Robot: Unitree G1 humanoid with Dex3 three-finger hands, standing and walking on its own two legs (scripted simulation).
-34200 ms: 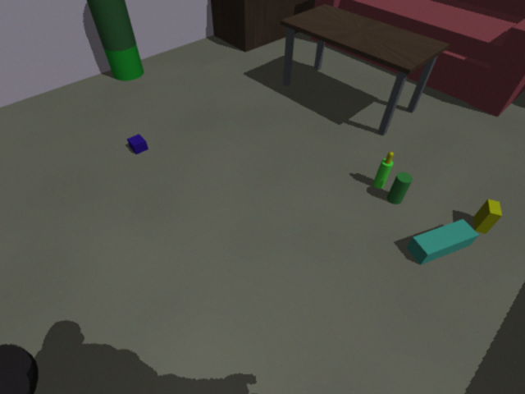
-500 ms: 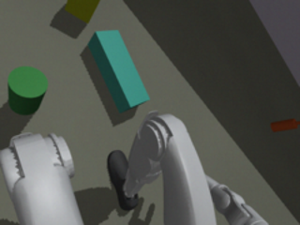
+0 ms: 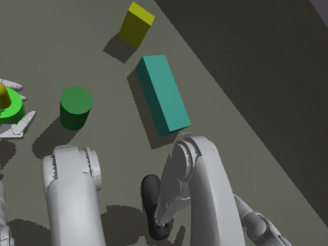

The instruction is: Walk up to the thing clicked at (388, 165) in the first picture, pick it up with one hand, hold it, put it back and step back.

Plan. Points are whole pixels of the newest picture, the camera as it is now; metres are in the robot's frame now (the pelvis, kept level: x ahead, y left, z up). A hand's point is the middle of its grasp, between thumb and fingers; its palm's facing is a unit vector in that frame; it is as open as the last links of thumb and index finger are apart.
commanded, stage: settle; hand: left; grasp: from the side
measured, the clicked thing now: (6, 110) +0.40 +0.28 -0.11
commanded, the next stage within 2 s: lift in 1.24 s
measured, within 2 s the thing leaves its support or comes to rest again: neither
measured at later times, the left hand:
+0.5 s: hand out of the picture +0.40 +0.27 +0.00, palm faces +0.20 -0.98 -0.07, open 8.1 cm
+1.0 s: hand out of the picture +0.41 +0.27 +0.05, palm faces +0.21 -0.98 -0.04, open 8.1 cm
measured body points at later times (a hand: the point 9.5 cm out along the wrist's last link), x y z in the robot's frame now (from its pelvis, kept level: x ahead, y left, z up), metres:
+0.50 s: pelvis +0.02 -0.01 +0.04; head +0.20 +0.08 +0.43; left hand +0.38 +0.33 +0.00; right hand +0.21 -0.26 -0.08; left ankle +0.08 +0.12 -0.27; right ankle +0.15 -0.12 -0.27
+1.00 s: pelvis +0.02 -0.01 +0.08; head +0.21 +0.06 +0.48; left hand +0.39 +0.32 +0.06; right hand +0.22 -0.26 -0.04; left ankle +0.08 +0.12 -0.27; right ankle +0.15 -0.12 -0.27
